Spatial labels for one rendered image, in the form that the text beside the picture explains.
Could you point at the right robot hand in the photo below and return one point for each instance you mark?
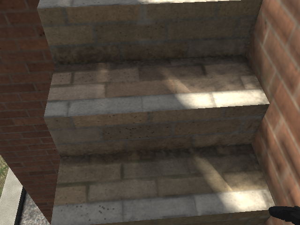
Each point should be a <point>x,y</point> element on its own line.
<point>287,213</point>

